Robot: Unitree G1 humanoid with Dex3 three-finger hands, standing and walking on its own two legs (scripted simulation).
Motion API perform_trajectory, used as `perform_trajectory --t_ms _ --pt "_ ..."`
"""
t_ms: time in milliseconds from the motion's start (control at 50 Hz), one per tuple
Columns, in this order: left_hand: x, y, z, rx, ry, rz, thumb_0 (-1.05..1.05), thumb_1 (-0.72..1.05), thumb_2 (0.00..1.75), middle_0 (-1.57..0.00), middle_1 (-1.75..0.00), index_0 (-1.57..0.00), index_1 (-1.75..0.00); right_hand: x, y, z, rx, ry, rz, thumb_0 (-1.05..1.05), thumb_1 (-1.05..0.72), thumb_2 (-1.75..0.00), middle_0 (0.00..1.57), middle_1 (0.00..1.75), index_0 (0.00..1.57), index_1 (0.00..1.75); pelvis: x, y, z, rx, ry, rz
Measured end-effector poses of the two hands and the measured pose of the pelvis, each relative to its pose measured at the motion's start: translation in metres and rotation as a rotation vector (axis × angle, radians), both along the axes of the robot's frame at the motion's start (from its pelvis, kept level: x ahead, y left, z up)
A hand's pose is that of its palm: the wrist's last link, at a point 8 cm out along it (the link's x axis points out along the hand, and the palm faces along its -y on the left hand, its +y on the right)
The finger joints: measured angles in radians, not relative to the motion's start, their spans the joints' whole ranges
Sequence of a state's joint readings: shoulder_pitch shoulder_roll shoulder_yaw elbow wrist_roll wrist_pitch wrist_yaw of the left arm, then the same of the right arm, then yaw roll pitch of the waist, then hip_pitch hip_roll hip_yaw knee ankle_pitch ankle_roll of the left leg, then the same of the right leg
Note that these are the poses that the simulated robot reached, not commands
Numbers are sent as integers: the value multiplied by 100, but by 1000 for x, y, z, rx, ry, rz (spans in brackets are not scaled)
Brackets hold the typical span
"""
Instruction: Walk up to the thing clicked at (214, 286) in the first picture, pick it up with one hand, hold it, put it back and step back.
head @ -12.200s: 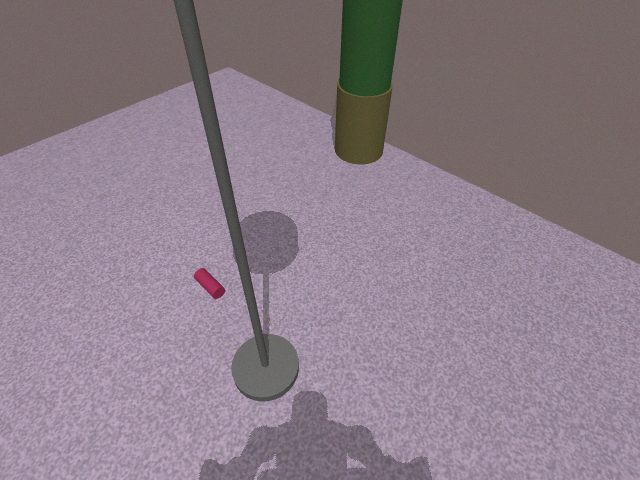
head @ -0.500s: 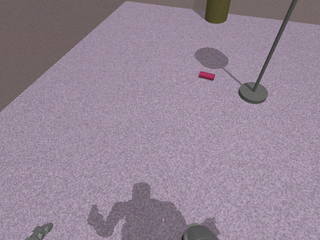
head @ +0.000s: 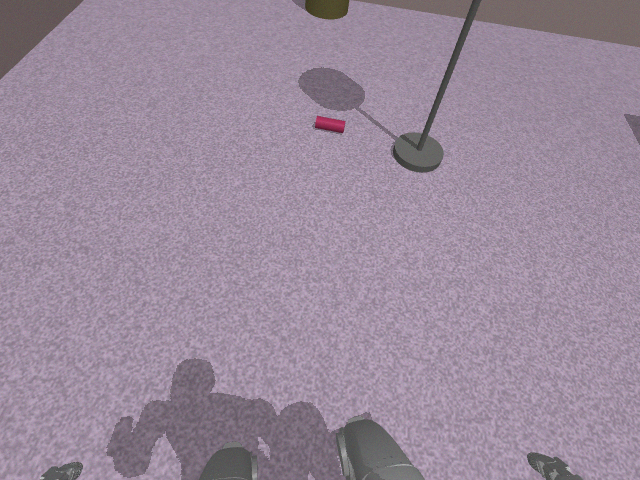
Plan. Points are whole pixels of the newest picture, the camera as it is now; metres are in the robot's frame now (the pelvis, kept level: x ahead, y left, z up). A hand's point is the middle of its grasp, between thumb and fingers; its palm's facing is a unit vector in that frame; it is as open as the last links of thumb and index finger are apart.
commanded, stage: walk up
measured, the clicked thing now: (330, 124) +1.57 -0.12 -0.71
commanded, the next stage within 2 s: stand in 1.42 s
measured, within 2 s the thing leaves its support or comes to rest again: neither
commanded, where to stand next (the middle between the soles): +0.10 -0.01 m, yaw -15 degrees
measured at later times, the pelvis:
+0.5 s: pelvis +0.00 -0.02 +0.02, yaw -12 degrees
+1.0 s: pelvis +0.02 -0.04 +0.02, yaw -17 degrees
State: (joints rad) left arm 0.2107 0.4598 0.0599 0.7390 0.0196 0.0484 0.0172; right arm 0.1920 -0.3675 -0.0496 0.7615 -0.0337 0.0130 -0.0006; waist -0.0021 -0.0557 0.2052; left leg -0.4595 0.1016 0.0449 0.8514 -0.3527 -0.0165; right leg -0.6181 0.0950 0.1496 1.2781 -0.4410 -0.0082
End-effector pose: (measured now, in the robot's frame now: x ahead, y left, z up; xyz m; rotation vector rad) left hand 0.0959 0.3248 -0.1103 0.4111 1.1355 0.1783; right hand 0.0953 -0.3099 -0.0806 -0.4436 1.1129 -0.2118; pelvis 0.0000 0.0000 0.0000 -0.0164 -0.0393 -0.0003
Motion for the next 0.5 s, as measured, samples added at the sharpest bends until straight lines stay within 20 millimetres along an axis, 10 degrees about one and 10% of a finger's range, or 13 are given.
perform_trajectory --t_ms 260,500 --pt "-20 -25 29 32 51 -97 1 91 90 -21 -30 -21 -30 -99 -74 10 -62 -6 -167 1 -90 -89 21 30 20 30 -15 -23 7 -34 -5 -127" --pt "-7 -29 44 53 79 -141 1 90 90 -21 -30 -21 -30 -100 -39 -8 68 39 -223 1 -90 -89 21 30 20 30 5 -21 19 0 8 -215"
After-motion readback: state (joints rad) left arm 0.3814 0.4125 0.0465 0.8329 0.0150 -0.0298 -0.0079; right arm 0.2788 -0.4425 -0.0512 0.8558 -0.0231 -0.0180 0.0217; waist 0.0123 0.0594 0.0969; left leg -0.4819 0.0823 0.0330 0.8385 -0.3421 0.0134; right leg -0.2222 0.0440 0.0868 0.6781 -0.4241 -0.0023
